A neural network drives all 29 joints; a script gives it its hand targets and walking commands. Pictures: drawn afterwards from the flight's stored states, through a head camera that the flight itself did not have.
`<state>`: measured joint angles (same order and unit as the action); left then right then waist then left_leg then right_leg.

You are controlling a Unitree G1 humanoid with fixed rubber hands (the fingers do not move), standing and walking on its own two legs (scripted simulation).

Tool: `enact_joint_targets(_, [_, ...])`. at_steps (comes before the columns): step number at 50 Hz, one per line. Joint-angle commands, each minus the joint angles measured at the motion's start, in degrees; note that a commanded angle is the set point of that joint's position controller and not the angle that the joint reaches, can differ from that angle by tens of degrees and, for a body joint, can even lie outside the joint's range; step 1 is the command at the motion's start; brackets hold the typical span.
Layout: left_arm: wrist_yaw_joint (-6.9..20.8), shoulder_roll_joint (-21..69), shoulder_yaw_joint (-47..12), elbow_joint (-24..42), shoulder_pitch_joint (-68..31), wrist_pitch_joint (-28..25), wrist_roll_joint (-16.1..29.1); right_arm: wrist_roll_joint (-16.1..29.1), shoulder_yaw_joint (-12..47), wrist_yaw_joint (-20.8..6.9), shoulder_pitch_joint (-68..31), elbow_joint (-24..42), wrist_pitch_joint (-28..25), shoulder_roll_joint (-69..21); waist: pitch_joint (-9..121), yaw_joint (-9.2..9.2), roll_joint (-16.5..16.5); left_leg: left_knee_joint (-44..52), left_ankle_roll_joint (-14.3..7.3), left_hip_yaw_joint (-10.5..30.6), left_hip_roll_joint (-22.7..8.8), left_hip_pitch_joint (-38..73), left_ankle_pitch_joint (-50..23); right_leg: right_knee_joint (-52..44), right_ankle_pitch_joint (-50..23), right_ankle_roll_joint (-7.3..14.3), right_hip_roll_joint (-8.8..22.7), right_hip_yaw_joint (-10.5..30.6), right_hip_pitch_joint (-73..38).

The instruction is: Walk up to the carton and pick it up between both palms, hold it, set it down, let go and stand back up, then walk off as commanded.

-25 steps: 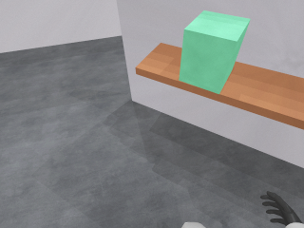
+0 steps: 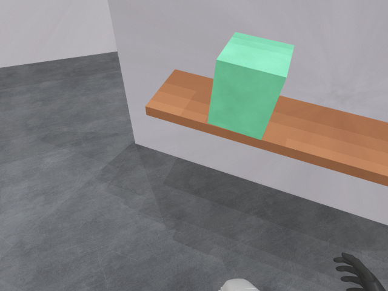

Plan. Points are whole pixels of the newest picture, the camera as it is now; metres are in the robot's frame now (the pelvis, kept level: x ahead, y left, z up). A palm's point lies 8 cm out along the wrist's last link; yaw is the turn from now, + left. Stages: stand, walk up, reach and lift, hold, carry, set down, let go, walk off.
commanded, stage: walk up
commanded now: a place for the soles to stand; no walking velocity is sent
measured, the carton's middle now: (248, 86) +0.73 -0.18 +0.01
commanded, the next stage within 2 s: none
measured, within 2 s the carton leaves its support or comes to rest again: neither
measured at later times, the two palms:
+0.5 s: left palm (62, 259) +0.20 +0.29 -0.08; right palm (354, 282) +0.15 -0.35 -0.10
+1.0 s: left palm (76, 237) +0.26 +0.30 -0.13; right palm (360, 277) +0.15 -0.33 -0.05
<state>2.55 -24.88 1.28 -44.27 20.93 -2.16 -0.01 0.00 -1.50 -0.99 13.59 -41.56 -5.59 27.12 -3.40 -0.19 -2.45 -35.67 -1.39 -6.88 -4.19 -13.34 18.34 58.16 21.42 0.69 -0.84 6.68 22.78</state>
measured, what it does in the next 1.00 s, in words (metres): walks ahead, turning right: right foot, then left foot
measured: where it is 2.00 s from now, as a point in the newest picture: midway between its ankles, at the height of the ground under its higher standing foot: outside the picture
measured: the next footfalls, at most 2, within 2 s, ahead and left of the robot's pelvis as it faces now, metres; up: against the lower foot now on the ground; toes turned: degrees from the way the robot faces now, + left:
right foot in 0.22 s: +0.15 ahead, -0.14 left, +0.00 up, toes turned -7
left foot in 0.64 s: +0.25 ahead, +0.11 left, +0.00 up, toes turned -7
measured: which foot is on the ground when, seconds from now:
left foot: down 0.00-0.24, up 0.26-0.62, down 0.64-1.00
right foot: up 0.00-0.20, down 0.22-0.66, up 0.68-1.00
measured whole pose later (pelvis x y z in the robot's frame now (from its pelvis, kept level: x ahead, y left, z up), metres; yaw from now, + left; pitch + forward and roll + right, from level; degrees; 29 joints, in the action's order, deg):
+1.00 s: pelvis +0.14 +0.01 -0.01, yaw -16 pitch -3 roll +0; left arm 1.1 -24.8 1.3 -46.9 19.6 -1.1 0.0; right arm 0.0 -1.5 -1.2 14.7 -41.9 -4.1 25.7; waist -4.5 0.4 -4.5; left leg -38.3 -0.9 -6.8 -4.9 -17.8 17.1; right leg 50.8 22.4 1.7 -2.1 5.2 23.0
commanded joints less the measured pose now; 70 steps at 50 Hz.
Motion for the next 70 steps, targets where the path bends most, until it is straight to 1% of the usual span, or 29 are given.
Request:
enact_joint_targets(1, [0.72,-10.72,4.16,2.2,-1.97,-0.53,0.47,-0.73,-6.6,-0.49,3.27,2.24,-0.63,12.67,-5.37,-2.7,13.39,21.55,-8.83,8.25,-13.27,7.58,-1.08,-5.64,-7.63,-1.91,4.0,-3.93,15.11])
enact_joint_targets(7, [1.05,-9.91,3.85,2.56,-3.16,-1.7,-0.06,-0.9,-6.69,-1.19,0.19,4.31,0.81,14.44,-1.68,-2.39,14.36,13.45,-10.64,3.64,-15.28,6.16,-5.34,-20.92,-2.62,0.37,3.92,-11.41,3.02])
enact_joint_targets(9, [0.29,-10.42,4.57,0.43,3.91,-2.78,-0.53,-0.68,-5.94,-1.13,-0.75,5.14,1.47,12.67,3.51,2.16,9.07,0.58,-8.65,0.15,-13.44,3.49,-13.15,-30.23,-7.97,2.12,2.22,-11.46,-9.51])
enact_joint_targets(10, [-0.48,-13.18,5.92,-1.43,9.55,-3.47,-0.69,-0.37,-4.91,-0.87,1.79,5.42,1.86,9.35,8.84,4.26,-0.89,-15.47,-6.07,-2.07,-8.68,0.8,-16.33,-32.54,-6.66,3.27,-1.07,-7.32,-18.61])
enact_joint_targets(12, [-1.95,-20.06,7.82,0.63,10.33,-3.59,-0.6,0.93,-2.26,-0.99,3.6,7.04,2.05,4.07,7.22,4.34,-17.72,-33.02,-0.22,0.54,2.59,-23.35,11.63,-40.22,4.65,9.14,14.6,29.65,-28.13])
enact_joint_targets(13, [-2.03,-20.19,7.34,0.71,9.93,-3.41,-0.19,0.61,-3.61,-0.8,-0.57,6.59,2.55,10.26,5.77,5.66,-10.7,-33.93,0.29,6.1,3.31,-28.03,13.45,-43.94,6.13,13.69,18.73,40.68,-25.77])
enact_joint_targets(15, [-2.4,-17.55,6.27,1.52,6.89,-3.13,0.86,0.27,-4.13,-0.7,-2.87,5.15,2.56,11.7,0.89,4.59,-4.77,-33.36,-0.43,9.42,-0.76,-27.34,10.13,-39.48,-6.15,14.04,16.77,31.41,-19.58])
enact_joint_targets(18, [-2.82,-14.3,5.12,2.18,5.29,-3.69,0.77,0.64,-4.29,-0.93,3.45,3.82,2.69,9.41,4.18,1.62,-7.03,-26.38,-0.41,7.96,-1.42,-22.47,5.14,-34.26,-26.4,9.74,10.58,16.95,-18.63])
enact_joint_targets(23, [-2.31,-14.46,5.4,3.28,5.12,-2.88,-0.52,-0.29,-4.39,-0.55,0.03,3.72,2.24,9.14,3.1,3.74,-9.9,-17.84,0.3,6.22,-0.23,-21.64,5.37,-34.76,-12.71,13.27,9.21,16.8,-12.26])
enact_joint_targets(26, [-2.13,-14.42,4.97,3.54,4.29,-2.15,-0.9,-0.77,-4.21,0.01,0.29,3.22,1.47,8.08,3.85,3.62,-10.38,-11.73,-0.1,5.44,0.55,-17.59,4.94,-32.19,-17.73,13.89,9.76,15.38,-9.98])
enact_joint_targets(28, [-2.05,-13.78,4.14,4.31,0.27,-1.45,-0.84,-0.5,-4.28,0.63,3.7,1.63,0.55,6.9,4.83,1.16,-9.47,-4.1,-0.55,3.57,1.97,-6.83,0.6,-26.93,-27.06,12.84,9.26,11.7,-3.4])
enact_joint_targets(30, [-2.38,-10.05,2.85,4.84,-2.24,-0.79,-0.25,-1.01,-5.22,1.25,12.04,-1.36,-0.38,8.01,8.26,-3.45,-2.58,7.67,-0.69,4.25,2.46,7.96,-9.98,-15.32,-20.62,8.0,5.17,6.22,2.61])
enact_joint_targets(32, [-2.86,-3.85,1.64,5.4,-0.03,-0.5,0.05,-1.88,-7.03,1.95,13.42,-0.32,-0.84,15.44,7.69,-3.71,15.27,17.33,-4.03,34.31,-19.31,15.3,-3.38,2.42,7.61,1.63,-6.65,1.77,19.29])
enact_joint_targets(33, [-3.41,-10.45,2.98,4.18,-0.04,0.54,-0.56,-1.11,-7.47,1.85,9.49,0.16,-0.35,16.66,5.28,-2.71,8.1,21.2,-5.96,36.92,-22.55,7.64,14.55,3.06,8.28,1.26,-2.85,3.59,17.93])
enact_joint_targets(34, [-3.2,-13.66,3.73,2.94,-0.49,1.06,-0.81,-0.99,-7.82,1.67,6.02,0.19,-0.03,17.7,0.76,-2.16,8.74,23.29,-8.2,36.21,-23.06,1.14,23.08,5.65,7.18,0.98,-0.89,3.47,16.97])
enact_joint_targets(39, [-1.53,-11.92,4.58,-0.95,3.99,1.14,-0.66,-1.4,-6.42,1.19,2.88,1.37,0.19,12.15,-3.24,-0.47,12.97,22.9,-4.59,17.73,-13.03,-0.92,12.29,3.74,-2.51,-1.25,-0.2,1.8,11.67])
enact_joint_targets(47, [-1.29,-10.55,3.82,-1.03,-0.14,0.02,-0.99,-1.47,-6.77,0.25,2.58,2.46,1.7,14.15,-0.5,-2.28,15.78,15.51,-11.04,13.76,-15.32,2.72,8.86,-13.32,3.56,-0.93,2.32,-6.04,6.67])
enact_joint_targets(50, [-1.59,-9.85,4.45,-3.43,5.67,-1.44,-1.41,-1.46,-6.02,-0.28,-2.96,4.12,2.69,13.7,2.92,2.81,13.47,6.32,-9.77,8.55,-13.84,-6.16,3.99,-27.07,-1.88,1.17,0.98,-9.47,-9.0])
enact_joint_targets(51, [-2.13,-10.4,4.99,-4.99,8.36,-1.97,-1.69,-1.52,-4.93,-0.14,-2.54,3.93,3.09,10.38,4.92,4.19,6.92,-2.62,-8.02,6.29,-11.17,-9.18,2.54,-30.53,-3.78,1.36,-0.68,-7.08,-14.54])
enact_joint_targets(52, [-2.64,-12.95,6.0,-4.85,8.03,-2.25,-2.27,-0.93,-3.67,0.26,0.2,3.67,3.36,6.53,4.55,3.54,-3.24,-13.44,-4.74,2.72,-6.79,-12.7,4.31,-36.78,0.21,2.38,2.6,4.74,-14.98])
enact_joint_targets(53, [-3.02,-16.85,6.59,-2.45,2.4,-2.03,-2.43,-0.04,-2.16,0.54,2.22,4.09,3.55,3.38,0.59,1.37,-12.91,-19.41,-0.2,1.38,0.45,-21.62,11.9,-43.34,2.58,5.97,12.57,27.76,-12.39])
enact_joint_targets(54, [-3.19,-18.02,6.37,-1.01,-1.14,-1.72,-2.41,0.32,-3.11,1.17,0.16,3.08,4.09,7.2,-0.4,1.39,-7.95,-21.0,0.46,5.7,1.7,-21.83,14.59,-45.14,8.86,9.31,14.65,33.54,-8.61])
enact_joint_targets(56, [-2.84,-16.94,5.82,-0.39,-3.35,-1.16,-1.94,0.09,-4.26,1.39,0.46,1.7,4.07,11.16,-1.54,1.51,-7.13,-20.23,-0.27,8.94,-0.01,-18.63,15.22,-42.6,14.39,11.19,13.32,29.11,-4.39])
enact_joint_targets(59, [-2.71,-12.64,4.26,0.35,-4.53,-1.03,-1.68,-0.14,-3.97,1.2,3.31,-0.13,3.4,8.68,1.16,0.87,-9.7,-15.25,-0.57,7.38,0.31,-15.43,10.77,-37.66,-4.29,10.29,9.0,19.06,-6.85])
enact_joint_targets(62, [-2.4,-12.9,4.03,0.62,-4.22,-0.41,-1.89,-0.3,-4.05,1.71,3.73,-0.77,3.21,8.25,3.34,1.62,-10.72,-11.52,-0.48,6.01,1.77,-10.78,11.57,-35.4,-8.79,11.43,8.93,18.56,-5.7])
enact_joint_targets(66, [-2.28,-11.66,3.12,1.67,-9.44,0.91,-1.11,-0.8,-4.42,2.3,7.77,-3.26,1.91,7.69,4.22,-1.96,-7.01,4.31,-1.11,3.25,3.86,4.24,-0.31,-27.81,-7.39,9.22,5.91,11.17,3.75])
enact_joint_targets(67, [-2.26,-9.25,2.46,1.93,-10.06,1.0,-0.82,-1.31,-4.85,2.54,9.47,-3.56,1.42,8.6,5.02,-3.32,-3.06,7.82,-2.27,7.85,1.29,9.34,-0.09,-23.19,-5.19,7.15,4.32,9.09,8.44])
enact_joint_targets(69, [-2.73,-7.24,2.33,1.58,-8.84,1.22,-0.51,-1.96,-6.49,2.78,8.08,-3.01,0.9,16.44,1.4,-3.23,12.41,22.9,-9.32,35.81,-19.83,6.01,22.18,-6.03,8.15,1.7,-4.44,-0.66,17.34])
enact_joint_targets(70, [-2.87,-11.41,3.29,0.69,-9.0,1.27,-0.94,-1.86,-6.6,2.4,4.74,-3.03,0.93,17.25,-2.08,-2.23,9.13,23.71,-12.51,36.04,-22.54,-0.31,24.32,-3.37,8.82,1.02,-1.09,1.18,14.74])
